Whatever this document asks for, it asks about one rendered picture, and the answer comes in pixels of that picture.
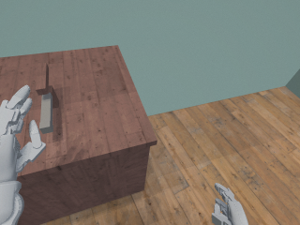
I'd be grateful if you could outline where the tap lever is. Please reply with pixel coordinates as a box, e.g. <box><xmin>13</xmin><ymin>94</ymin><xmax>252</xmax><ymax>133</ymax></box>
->
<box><xmin>39</xmin><ymin>90</ymin><xmax>53</xmax><ymax>134</ymax></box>

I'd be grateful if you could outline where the left robot forearm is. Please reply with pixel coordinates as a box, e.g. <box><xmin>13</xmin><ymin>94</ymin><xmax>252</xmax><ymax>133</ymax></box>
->
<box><xmin>0</xmin><ymin>180</ymin><xmax>24</xmax><ymax>225</ymax></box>

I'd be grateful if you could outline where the counter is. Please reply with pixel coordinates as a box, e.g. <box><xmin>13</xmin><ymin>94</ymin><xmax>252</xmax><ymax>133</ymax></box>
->
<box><xmin>0</xmin><ymin>45</ymin><xmax>158</xmax><ymax>225</ymax></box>

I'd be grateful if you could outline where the robot right hand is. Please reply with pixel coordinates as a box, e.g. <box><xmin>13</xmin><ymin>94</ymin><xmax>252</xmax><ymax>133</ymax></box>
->
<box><xmin>212</xmin><ymin>183</ymin><xmax>248</xmax><ymax>225</ymax></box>

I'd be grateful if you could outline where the robot left hand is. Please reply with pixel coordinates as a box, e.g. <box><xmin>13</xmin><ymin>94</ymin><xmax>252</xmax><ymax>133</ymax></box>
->
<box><xmin>0</xmin><ymin>85</ymin><xmax>46</xmax><ymax>183</ymax></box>

